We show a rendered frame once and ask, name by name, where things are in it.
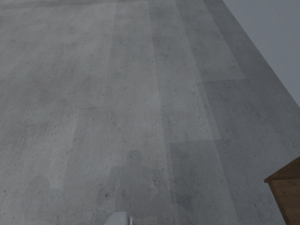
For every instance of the robot left thigh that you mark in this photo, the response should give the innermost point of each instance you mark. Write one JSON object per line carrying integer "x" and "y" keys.
{"x": 119, "y": 218}

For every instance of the wardrobe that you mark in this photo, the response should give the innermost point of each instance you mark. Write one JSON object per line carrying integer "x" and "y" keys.
{"x": 285, "y": 186}

